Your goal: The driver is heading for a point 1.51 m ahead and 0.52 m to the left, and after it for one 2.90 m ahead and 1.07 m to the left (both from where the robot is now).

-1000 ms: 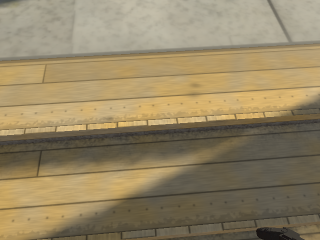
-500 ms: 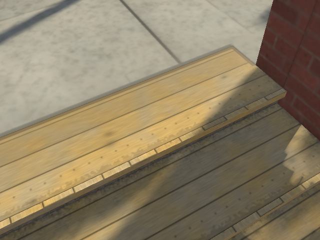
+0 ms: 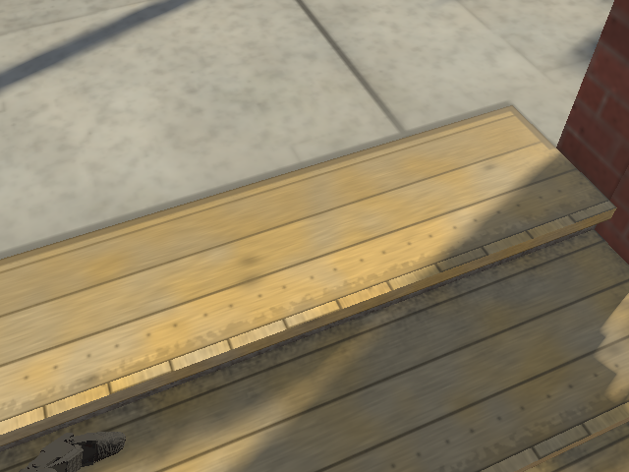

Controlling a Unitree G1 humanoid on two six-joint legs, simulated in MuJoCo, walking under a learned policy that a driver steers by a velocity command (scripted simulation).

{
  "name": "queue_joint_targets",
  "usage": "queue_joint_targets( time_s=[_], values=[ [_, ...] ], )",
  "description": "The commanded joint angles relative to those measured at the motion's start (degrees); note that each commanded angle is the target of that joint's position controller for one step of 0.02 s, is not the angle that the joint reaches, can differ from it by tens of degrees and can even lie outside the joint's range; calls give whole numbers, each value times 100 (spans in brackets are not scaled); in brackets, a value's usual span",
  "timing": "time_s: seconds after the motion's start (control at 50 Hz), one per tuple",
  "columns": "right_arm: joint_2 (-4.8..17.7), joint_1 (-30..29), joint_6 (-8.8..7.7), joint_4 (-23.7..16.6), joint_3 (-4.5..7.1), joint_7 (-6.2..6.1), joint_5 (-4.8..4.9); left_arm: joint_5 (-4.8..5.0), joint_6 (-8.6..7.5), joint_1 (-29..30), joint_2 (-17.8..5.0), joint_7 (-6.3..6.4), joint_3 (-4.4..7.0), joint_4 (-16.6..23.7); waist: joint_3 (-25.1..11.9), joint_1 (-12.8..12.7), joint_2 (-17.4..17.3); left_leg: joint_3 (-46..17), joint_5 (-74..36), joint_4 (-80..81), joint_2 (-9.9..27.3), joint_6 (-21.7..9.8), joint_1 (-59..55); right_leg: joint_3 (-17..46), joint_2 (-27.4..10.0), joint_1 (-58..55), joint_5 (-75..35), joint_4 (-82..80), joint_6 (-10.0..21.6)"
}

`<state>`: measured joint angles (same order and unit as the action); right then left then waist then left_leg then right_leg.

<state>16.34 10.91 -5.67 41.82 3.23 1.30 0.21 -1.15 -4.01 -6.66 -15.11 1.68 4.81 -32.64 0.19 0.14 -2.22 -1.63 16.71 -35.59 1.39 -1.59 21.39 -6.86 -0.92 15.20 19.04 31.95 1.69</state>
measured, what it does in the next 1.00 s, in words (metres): climbs, turning left: left foot, then right foot 0.10 m higher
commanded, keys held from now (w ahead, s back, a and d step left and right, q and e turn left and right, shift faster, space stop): w+q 0.58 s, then w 0.42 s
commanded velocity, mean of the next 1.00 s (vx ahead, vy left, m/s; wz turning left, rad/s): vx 0.38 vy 0.00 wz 0.42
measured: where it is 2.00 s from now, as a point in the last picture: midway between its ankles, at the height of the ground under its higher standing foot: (110, 243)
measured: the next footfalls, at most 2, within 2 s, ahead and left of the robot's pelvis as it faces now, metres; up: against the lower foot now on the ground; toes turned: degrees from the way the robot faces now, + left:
left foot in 0.28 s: +0.04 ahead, +0.17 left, +0.00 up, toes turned +11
right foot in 0.68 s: +0.43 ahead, +0.09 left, +0.10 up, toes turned +20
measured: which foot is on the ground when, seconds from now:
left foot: down 0.00-0.00, up 0.02-0.26, down 0.28-0.72, up 0.74-1.00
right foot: down 0.00-0.30, up 0.32-0.66, down 0.68-1.00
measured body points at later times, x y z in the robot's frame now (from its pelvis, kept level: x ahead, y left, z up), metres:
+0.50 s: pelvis +0.12 +0.10 +0.00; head +0.12 +0.11 +0.45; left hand +0.24 +0.36 -0.09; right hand +0.11 -0.13 -0.14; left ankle +0.01 +0.16 -0.73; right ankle +0.17 -0.02 -0.51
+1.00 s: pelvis +0.40 +0.19 +0.11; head +0.40 +0.20 +0.56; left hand +0.25 +0.35 -0.05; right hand +0.68 +0.09 +0.02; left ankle +0.41 +0.35 -0.44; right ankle +0.39 +0.08 -0.63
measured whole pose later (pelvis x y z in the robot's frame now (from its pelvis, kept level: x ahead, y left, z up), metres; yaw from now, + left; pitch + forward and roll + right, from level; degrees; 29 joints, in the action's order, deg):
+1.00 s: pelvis +0.40 +0.19 +0.11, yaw +27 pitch +6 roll -3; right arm 13.2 4.8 -3.7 44.5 -0.1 4.2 -3.9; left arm -4.9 -6.1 -26.4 -9.1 -0.9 -1.5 -61.8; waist -7.1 -3.7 -1.8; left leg -4.5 10.1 -92.4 4.1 -8.5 62.8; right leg -7.6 2.3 13.9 18.1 25.7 3.6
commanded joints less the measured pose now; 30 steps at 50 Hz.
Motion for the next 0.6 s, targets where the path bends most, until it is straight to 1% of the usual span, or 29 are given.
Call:
queue_joint_targets(
  time_s=[0.02,0.04,0.06,0.08,0.1,0.12,0.14,0.16,0.18,0.2,0.22,0.24,0.26,0.28,0.3,0.32,0.34,0.36,0.38,0.4,0.42,0.44,0.46,0.5,0.52,0.54,0.56,0.58,0.6],
  values=[
    [431,-53,57,-463,96,44,-147,-111,-163,-496,-866,105,316,346,-511,-279,933,73,133,-474,-257,-302,766,1677,-1682,-1271,-1540,-1445,1661],
    [357,153,100,-436,85,100,-303,-240,-229,-779,-840,156,317,207,-255,-335,1329,9,1469,-1881,-46,-96,1260,2332,-2607,-1384,-1245,-1994,2031],
    [433,24,116,-470,114,72,-290,-236,-279,-1130,-582,207,257,45,-69,-458,984,-428,1833,-3170,208,-86,1843,2609,-2922,-1580,-686,-2281,2004],
    [472,-180,107,-540,152,68,-323,-248,-287,-1075,-357,197,136,-53,77,-369,683,-526,1613,-3680,229,-91,2308,2386,-2763,-1704,-127,-2405,1733],
    [450,-326,90,-620,166,75,-321,-227,-282,-758,-244,164,44,-59,151,-244,654,-462,1283,-3724,193,-87,2458,1903,-2421,-1747,63,-2526,1432],
    [299,-373,85,-657,129,119,-312,-185,-287,-445,-138,158,-34,-48,162,-121,535,-334,891,-3026,250,-32,2361,1314,-2060,-1751,151,-2599,1077],
    [171,-286,118,-602,97,199,-295,-154,-272,-221,-231,184,-39,-11,70,-29,610,54,868,-2382,213,73,1674,686,-1652,-1465,21,-2659,768],
    [74,-146,150,-530,63,305,-263,-165,-211,-87,-483,199,20,4,6,-7,759,408,1019,-1919,93,176,747,71,-1342,-981,-215,-2693,555],
    [12,-136,139,-513,26,451,-196,-206,-99,-141,-805,173,125,-9,-48,-124,956,578,1318,-1627,-18,258,174,-247,-1237,-809,-196,-2565,536],
    [-2,-51,95,-506,4,559,-106,-255,9,-248,-980,134,180,-25,20,-162,925,543,1107,-1196,11,224,-71,-298,-1365,-759,35,-2406,627],
    [46,82,18,-437,10,599,-51,-291,105,-287,-1049,66,187,-49,132,-127,679,522,446,-542,26,143,-229,-219,-1570,-719,299,-2250,751],
    [0,423,-57,-315,22,600,-27,-312,227,-164,-1152,-53,195,-93,187,97,571,471,-325,109,-19,25,-756,-111,-1830,-400,274,-1957,883],
    [184,944,-139,-151,128,564,1,-314,295,-112,-1097,-165,159,-138,87,346,537,584,-689,578,-308,-104,-1507,-89,-1930,-32,99,-1440,949],
    [517,1338,-194,-60,292,462,-100,-404,271,-509,-759,-237,63,-382,-205,489,282,464,-824,954,-464,-305,-2247,-355,-1722,207,-357,-367,797],
    [898,1905,-188,72,440,260,-312,-486,183,-895,-169,-286,-91,-582,-580,586,-166,-245,-1427,1004,-153,-690,-2990,-691,-1130,778,-365,1234,420],
    [1646,2561,-184,-41,532,42,-276,-467,-53,-1125,551,-292,-327,-106,-1508,386,-1194,-2953,-4202,694,1195,-2266,-4607,-392,-83,2434,1439,3102,-246],
    [1470,2988,-261,133,520,24,-430,-194,-315,-425,397,-427,-360,98,-865,1023,-1177,-4227,-2243,1845,1728,-2430,-4822,779,242,4140,1695,4171,-264],
    [898,2999,-244,456,387,114,-391,-66,-389,616,101,-399,-315,27,303,1365,-772,-3499,-798,1789,1526,-1998,-4042,954,-3,5222,1436,5635,-29],
    [527,2631,-169,511,205,229,-318,-197,-408,560,-283,-307,-187,-61,421,1027,-400,-3228,-408,1806,1456,-1803,-3323,970,-73,5305,1163,6204,178],
    [202,2024,-99,510,17,327,-278,-351,-381,214,-365,-276,-179,-197,412,509,-232,-2884,-757,1849,1439,-1759,-2467,1119,-255,4954,616,6154,380],
    [30,1665,-4,549,-112,383,-280,-409,-333,85,-49,-285,-302,-210,516,157,-236,-2772,-1110,1898,1459,-1758,-1608,1122,-327,4711,406,6532,540],
    [-121,1560,78,629,-198,379,-325,-345,-250,52,125,-291,-388,-212,304,29,-236,-2571,-1012,1995,1389,-1728,-1330,1029,-261,4791,307,7052,628],
    [-176,1922,131,836,-219,325,-385,-260,-179,225,259,-302,-485,-162,153,197,-488,-2574,-572,1891,1326,-1821,-1430,846,-39,5458,747,8197,683],
    [-355,2155,124,1122,-317,259,-677,-251,-191,597,483,-324,-705,-34,273,299,-185,-2244,322,1884,983,-1588,-1168,808,-32,6322,581,8415,814],
    [-374,2049,95,1177,-354,237,-785,-229,-226,810,487,-305,-767,29,330,292,-55,-2022,631,2005,788,-1445,-890,745,-116,6311,429,7865,836],
    [-295,1902,49,1202,-397,287,-807,-186,-203,1136,357,-249,-783,210,239,258,225,-1883,854,2263,609,-1262,-530,597,-319,5796,-161,6537,762],
    [-254,1835,12,1176,-415,306,-712,-152,-135,1539,300,-225,-802,378,231,316,15,-1832,715,2542,528,-1241,22,444,-417,5165,-630,5829,641],
    [-120,1097,-20,835,-390,394,-516,-130,11,2089,302,-282,-868,655,251,77,43,-1569,198,3419,465,-1170,1775,53,-452,2945,-738,4497,483],
    [319,1033,-106,651,-318,398,-323,-134,117,2178,411,-407,-889,757,151,-166,-639,-1591,-1516,3551,507,-1313,2800,-331,-66,1167,-358,4767,119]
  ],
)
Keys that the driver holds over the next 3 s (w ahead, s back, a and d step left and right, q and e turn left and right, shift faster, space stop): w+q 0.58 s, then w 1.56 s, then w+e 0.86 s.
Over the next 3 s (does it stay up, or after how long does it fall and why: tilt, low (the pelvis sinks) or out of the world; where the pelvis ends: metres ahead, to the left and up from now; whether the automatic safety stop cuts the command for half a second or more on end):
stays up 1.44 0.63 0.21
